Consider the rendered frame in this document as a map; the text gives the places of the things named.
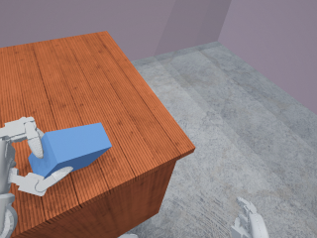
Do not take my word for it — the right robot hand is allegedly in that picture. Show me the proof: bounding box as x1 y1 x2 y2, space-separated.
231 196 269 238

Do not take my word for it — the left robot hand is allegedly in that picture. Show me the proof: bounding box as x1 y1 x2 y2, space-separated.
0 116 73 196

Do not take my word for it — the table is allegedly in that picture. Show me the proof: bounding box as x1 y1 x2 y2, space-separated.
0 31 196 238

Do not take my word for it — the robot left forearm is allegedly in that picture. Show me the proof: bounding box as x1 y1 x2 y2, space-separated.
0 192 18 238

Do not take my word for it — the sponge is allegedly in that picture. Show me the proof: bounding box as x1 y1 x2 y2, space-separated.
28 122 112 179

